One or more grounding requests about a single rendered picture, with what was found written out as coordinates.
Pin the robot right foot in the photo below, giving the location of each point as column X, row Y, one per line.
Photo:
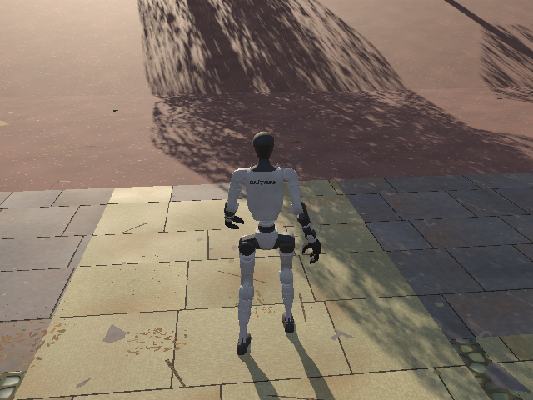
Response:
column 289, row 326

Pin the robot left forearm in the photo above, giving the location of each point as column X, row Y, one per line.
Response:
column 229, row 216

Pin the robot left upper arm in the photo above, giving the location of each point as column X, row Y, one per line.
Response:
column 234, row 190

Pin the robot foot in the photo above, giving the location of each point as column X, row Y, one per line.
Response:
column 242, row 347
column 289, row 326

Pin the left robot hand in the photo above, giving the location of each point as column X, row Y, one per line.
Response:
column 237, row 220

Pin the right robot hand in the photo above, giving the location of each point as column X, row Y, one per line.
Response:
column 316, row 247

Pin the robot right upper arm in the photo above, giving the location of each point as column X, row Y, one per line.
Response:
column 294, row 189

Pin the robot right forearm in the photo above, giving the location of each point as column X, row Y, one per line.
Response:
column 306, row 225

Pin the robot left foot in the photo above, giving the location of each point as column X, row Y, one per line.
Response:
column 242, row 347

